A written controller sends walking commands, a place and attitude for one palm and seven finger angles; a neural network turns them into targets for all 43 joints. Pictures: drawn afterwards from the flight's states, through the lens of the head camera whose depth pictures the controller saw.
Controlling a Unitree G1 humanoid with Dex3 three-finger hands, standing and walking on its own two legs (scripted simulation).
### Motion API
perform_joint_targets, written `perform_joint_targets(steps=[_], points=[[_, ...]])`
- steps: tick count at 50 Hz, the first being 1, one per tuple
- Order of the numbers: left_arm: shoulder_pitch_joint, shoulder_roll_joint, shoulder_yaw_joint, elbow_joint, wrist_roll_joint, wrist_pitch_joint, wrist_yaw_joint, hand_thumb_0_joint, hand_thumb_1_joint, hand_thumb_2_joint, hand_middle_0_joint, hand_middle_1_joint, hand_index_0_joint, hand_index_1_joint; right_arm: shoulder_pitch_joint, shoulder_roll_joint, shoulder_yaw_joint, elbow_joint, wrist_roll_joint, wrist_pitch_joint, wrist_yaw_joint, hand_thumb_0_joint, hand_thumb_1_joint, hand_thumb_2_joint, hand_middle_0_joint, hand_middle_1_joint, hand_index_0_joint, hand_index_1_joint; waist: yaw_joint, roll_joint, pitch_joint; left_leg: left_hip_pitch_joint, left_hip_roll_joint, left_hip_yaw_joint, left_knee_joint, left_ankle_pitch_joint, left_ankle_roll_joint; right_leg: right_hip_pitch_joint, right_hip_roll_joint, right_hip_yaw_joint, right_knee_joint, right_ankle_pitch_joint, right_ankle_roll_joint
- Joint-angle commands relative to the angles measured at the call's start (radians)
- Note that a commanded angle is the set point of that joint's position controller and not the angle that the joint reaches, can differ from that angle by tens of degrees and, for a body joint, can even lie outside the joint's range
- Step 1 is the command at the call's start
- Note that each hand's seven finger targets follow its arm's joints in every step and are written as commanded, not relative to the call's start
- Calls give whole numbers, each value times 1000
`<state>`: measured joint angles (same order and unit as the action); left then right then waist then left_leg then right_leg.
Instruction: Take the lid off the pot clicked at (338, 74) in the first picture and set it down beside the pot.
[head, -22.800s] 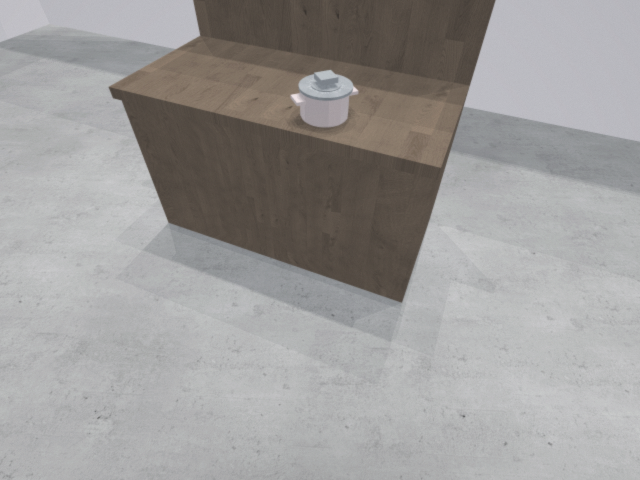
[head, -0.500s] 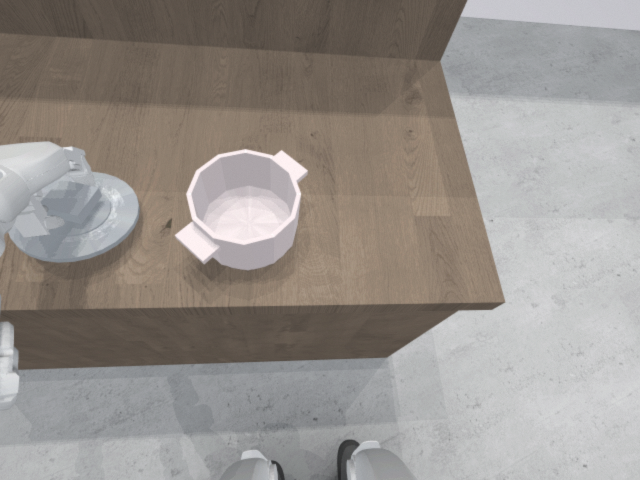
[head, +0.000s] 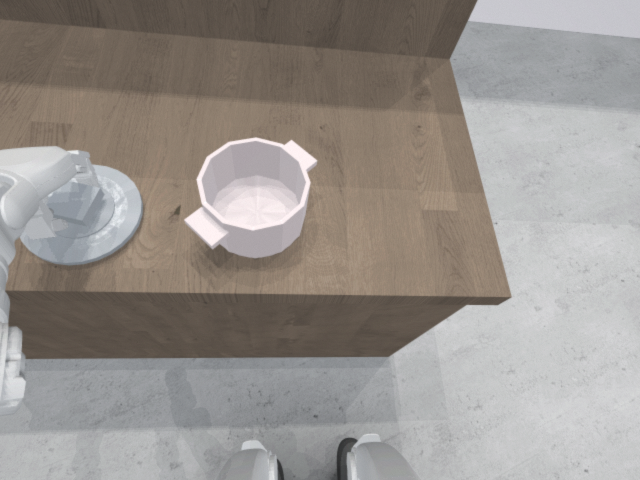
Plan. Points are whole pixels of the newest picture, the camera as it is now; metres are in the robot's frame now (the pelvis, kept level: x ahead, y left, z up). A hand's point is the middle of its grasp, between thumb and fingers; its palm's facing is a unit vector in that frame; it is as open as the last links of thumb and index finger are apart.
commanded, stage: open the fingers wide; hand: left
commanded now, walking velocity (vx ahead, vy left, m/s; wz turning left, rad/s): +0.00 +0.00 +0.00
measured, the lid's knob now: (74, 202) +0.47 +0.31 -0.03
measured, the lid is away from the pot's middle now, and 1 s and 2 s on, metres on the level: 0.24 0.23 0.23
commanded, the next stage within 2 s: raise the empty hand in 0.82 s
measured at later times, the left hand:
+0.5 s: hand (56, 209) +0.44 +0.31 +0.00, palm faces -0.49 -0.08 -0.87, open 9.6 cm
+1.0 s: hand (56, 203) +0.45 +0.31 +0.01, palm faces -0.48 -0.08 -0.87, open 10.9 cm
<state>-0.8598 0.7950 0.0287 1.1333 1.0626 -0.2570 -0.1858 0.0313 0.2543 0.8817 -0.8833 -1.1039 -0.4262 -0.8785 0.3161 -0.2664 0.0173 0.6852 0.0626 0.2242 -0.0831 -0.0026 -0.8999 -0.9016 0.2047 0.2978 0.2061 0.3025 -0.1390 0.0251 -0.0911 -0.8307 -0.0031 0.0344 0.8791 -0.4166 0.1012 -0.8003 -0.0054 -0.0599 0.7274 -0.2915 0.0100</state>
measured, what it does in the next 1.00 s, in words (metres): stands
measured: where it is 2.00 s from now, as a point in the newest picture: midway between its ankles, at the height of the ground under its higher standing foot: outside the picture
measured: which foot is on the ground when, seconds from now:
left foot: down 0.00-1.00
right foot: down 0.00-1.00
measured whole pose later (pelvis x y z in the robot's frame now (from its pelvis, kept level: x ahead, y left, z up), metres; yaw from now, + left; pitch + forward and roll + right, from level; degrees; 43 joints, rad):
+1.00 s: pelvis +0.00 -0.01 +0.00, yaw +0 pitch +21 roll -5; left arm -0.86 0.80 0.04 1.12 1.04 -0.25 -0.20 0.00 0.11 0.41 -0.29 -0.99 -0.30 -0.99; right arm 0.33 -0.27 0.01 0.68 0.07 0.23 -0.08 0.00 -0.90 -0.90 0.20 0.30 0.21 0.30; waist -0.14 0.03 -0.10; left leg -0.82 0.00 0.04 0.88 -0.42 0.09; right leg -0.80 0.00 -0.05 0.74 -0.30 0.02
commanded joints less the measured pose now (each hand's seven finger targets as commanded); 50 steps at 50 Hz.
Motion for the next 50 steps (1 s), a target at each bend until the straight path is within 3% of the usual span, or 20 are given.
perform_joint_targets(steps=[1, 3, 6, 11, 14, 17, 18, 20, 24, 26, 30, 34, 36, 38, 40, 41, 42, 46, 48, 50], points=[[-431, 302, 75, -261, -43, -6, 25, 0, 387, 826, -735, -1083, -534, -995, 176, -206, -75, -27, -15, -3, -15, 0, -900, -900, 200, 300, 200, 300, 8, 250, -523, 631, 42, -131, -78, 720, -101, 1, 64, -35, -42, 159, -66], [-418, 275, 63, -257, -56, -7, 15, 0, 366, 788, -698, -1077, -512, -996, 171, -202, -76, -25, -15, -1, -14, 0, -900, -900, 200, 300, 200, 300, 4, 219, -517, 611, 41, -126, -76, 709, -95, 16, 64, -34, -46, 170, -64], [-422, 299, 70, -187, -58, -4, 18, 0, 336, 729, -642, -1069, -480, -999, 171, -212, -66, -20, -10, -1, -20, 0, -900, -900, 200, 300, 200, 300, -9, 137, -434, 508, 34, -117, -87, 592, -78, 23, 64, -30, -46, 144, -60], [-397, 315, 83, -190, -29, -7, 42, 0, 288, 627, -547, -1057, -426, -1004, 169, -210, -66, -33, -9, -7, -16, 0, -900, -900, 200, 300, 200, 300, 10, 184, -431, 514, 30, -120, -95, 579, -88, 11, 64, -31, -39, 120, -70], [-383, 260, 44, -158, -36, 7, 41, 0, 255, 575, -492, -1046, -395, -1004, 166, -209, -67, -36, -7, -6, -10, 0, -900, -900, 200, 300, 200, 300, 3, 159, -408, 486, 30, -114, -94, 536, -83, 2, 65, -33, -41, 111, -68], [-429, 289, 59, -225, -34, 10, 38, 0, 216, 534, -439, -1032, -366, -1001, 171, -210, -72, -37, -9, 0, -9, 0, -900, -900, 200, 300, 200, 300, 7, 197, -479, 537, 33, -125, -97, 569, -91, 14, 63, -29, -40, 118, -69], [-422, 256, 37, -200, -33, 14, 37, 0, 203, 522, -421, -1027, -357, -999, 171, -207, -74, -35, -7, -2, -9, 0, -900, -900, 200, 300, 200, 300, -1, 191, -461, 540, 34, -124, -93, 561, -90, -6, 63, -31, -41, 112, -68], [-427, 288, 67, -217, -38, 10, 34, 0, 178, 494, -386, -1018, -338, -997, 172, -210, -74, -30, -7, -4, -11, 0, -900, -900, 200, 300, 200, 300, 4, 176, -469, 544, 38, -129, -94, 581, -88, 2, 62, -32, -40, 120, -67], [-427, 299, 57, -159, -36, 19, 36, 0, 127, 437, -315, -999, -299, -992, 173, -214, -62, -35, -3, -9, -17, 0, -900, -900, 200, 300, 200, 300, -6, 118, -417, 438, 23, -106, -102, 445, -65, 34, 63, -25, -41, 100, -65], [-427, 301, 59, -177, -25, 15, 38, 0, 102, 409, -280, -990, -280, -990, 177, -210, -65, -35, -4, -11, -17, 0, -900, -900, 200, 300, 200, 300, 4, 193, -433, 499, 27, -115, -100, 520, -83, 3, 62, -29, -36, 102, -70], [-385, 327, 100, -209, -35, 4, 33, 0, 100, 413, -280, -988, -280, -988, 173, -205, -68, -42, -8, -9, -15, 0, -900, -900, 200, 300, 200, 300, 20, 195, -494, 538, 29, -111, -85, 635, -87, 44, 63, -27, -35, 168, -70], [-388, 266, 36, -122, -41, 21, 26, 0, 93, 429, -284, -982, -284, -982, 172, -212, -62, -38, 0, -5, -12, 0, -900, -900, 200, 300, 200, 300, -5, 111, -387, 423, 22, -98, -96, 459, -63, 22, 65, -27, -40, 108, -64], [-444, 249, 11, -152, -35, 21, 20, 0, 89, 437, -286, -978, -286, -978, 178, -215, -66, -30, -1, -6, -13, 0, -900, -900, 200, 300, 200, 300, -15, 148, -388, 458, 27, -104, -98, 454, -67, -14, 64, -28, -40, 81, -66], [-464, 332, 72, -219, -29, 5, 20, 0, 89, 436, -286, -979, -286, -979, 184, -214, -65, -32, -3, -11, -20, 0, -900, -900, 200, 300, 200, 300, 1, 174, -462, 494, 27, -107, -95, 488, -67, 26, 62, -23, -38, 106, -69], [-458, 364, 105, -267, -29, -11, 19, 0, 96, 422, -282, -985, -282, -985, 184, -208, -66, -36, -7, -13, -29, 0, -900, -900, 200, 300, 200, 300, 11, 227, -534, 558, 28, -111, -85, 613, -81, 44, 61, -21, -30, 161, -71], [-443, 334, 88, -252, -34, -10, 17, 0, 100, 413, -281, -988, -281, -988, 186, -202, -69, -35, -10, -14, -29, 0, -900, -900, 200, 300, 200, 300, 1, 212, -543, 568, 28, -111, -76, 639, -83, 45, 64, -22, -32, 174, -65], [-417, 358, 116, -230, -39, -14, 21, 0, 104, 405, -279, -991, -279, -991, 182, -205, -67, -33, -7, -13, -30, 0, -900, -900, 200, 300, 200, 300, 8, 200, -515, 546, 29, -109, -72, 644, -83, 42, 63, -25, -30, 177, -65], [-344, 299, 70, -119, -45, 8, 25, 0, 107, 400, -278, -993, -278, -993, 173, -207, -60, -37, -2, -9, -19, 0, -900, -900, 200, 300, 200, 300, 5, 137, -406, 442, 19, -85, -79, 562, -68, 42, 65, -27, -30, 168, -64], [-384, 299, 63, -191, -37, 11, 23, 0, 107, 400, -278, -993, -278, -993, 172, -207, -66, -40, -3, -2, -12, 0, -900, -900, 200, 300, 200, 300, 13, 171, -457, 478, 20, -89, -86, 569, -72, 59, 62, -23, -35, 173, -68], [-416, 333, 95, -298, -32, -1, 21, 0, 107, 400, -278, -993, -278, -993, 165, -200, -74, -41, -8, 1, -9, 0, -900, -900, 200, 300, 200, 300, 32, 260, -536, 587, 28, -101, -87, 700, -91, 70, 60, -24, -40, 207, -73]])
